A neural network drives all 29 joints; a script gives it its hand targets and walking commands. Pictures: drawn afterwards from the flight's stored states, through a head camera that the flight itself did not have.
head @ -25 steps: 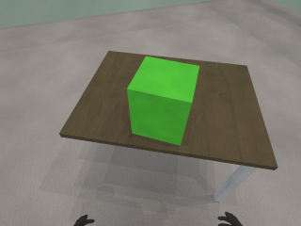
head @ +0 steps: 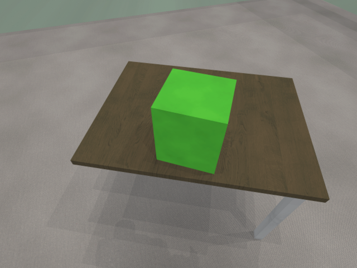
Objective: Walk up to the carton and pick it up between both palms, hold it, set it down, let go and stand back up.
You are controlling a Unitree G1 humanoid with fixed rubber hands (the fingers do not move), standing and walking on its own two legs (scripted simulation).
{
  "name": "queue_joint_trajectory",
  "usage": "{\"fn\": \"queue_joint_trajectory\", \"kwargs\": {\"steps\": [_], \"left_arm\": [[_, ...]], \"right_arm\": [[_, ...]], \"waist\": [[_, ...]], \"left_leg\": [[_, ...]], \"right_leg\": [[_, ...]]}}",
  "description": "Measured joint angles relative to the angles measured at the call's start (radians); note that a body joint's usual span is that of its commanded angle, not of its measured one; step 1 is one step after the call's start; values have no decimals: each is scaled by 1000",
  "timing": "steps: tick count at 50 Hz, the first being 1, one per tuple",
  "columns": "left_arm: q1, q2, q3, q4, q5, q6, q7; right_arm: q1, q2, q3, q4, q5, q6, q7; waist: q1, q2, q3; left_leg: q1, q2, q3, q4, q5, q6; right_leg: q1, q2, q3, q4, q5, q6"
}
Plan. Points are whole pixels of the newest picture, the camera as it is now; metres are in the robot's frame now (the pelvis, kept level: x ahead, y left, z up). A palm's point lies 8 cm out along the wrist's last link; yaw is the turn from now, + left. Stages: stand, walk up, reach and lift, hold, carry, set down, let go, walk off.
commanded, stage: stand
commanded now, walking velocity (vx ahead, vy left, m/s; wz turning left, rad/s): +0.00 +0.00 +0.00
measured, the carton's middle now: (193, 122) +0.56 -0.04 -0.05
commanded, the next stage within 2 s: none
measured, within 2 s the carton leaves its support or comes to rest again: neither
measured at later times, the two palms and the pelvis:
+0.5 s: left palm out of the picture +0.00 +0.22 -0.14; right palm out of the picture +0.01 -0.22 -0.13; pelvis +0.00 +0.00 +0.01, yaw +0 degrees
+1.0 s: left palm out of the picture -0.03 +0.20 -0.14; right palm out of the picture -0.03 -0.21 -0.14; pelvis +0.00 +0.00 +0.01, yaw +0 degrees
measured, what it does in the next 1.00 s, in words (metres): stands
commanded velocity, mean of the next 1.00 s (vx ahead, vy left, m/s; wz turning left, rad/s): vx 0.00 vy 0.00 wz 0.00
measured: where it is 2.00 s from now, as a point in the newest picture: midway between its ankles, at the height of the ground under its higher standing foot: outside the picture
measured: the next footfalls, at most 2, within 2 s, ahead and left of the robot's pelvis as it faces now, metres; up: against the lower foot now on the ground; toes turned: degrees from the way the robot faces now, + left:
none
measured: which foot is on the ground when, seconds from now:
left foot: down 0.00-1.00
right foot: down 0.00-1.00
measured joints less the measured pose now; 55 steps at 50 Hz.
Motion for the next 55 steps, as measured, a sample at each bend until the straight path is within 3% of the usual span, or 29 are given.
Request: {"fn": "queue_joint_trajectory", "kwargs": {"steps": [28, 55], "left_arm": [[25, -23, 4, 213, -7, -2, 21], [40, -50, -11, 300, -7, -8, 23]], "right_arm": [[12, 26, -8, 241, 5, -1, -11], [26, 46, 2, 325, 7, 2, -16]], "waist": [[1, 1, 26], [-3, 1, 27]], "left_leg": [[88, -2, 8, -108, 46, -1], [97, 7, 4, -124, 58, -9]], "right_leg": [[79, -2, 8, -95, 41, 1], [92, 4, 3, -116, 56, -4]]}}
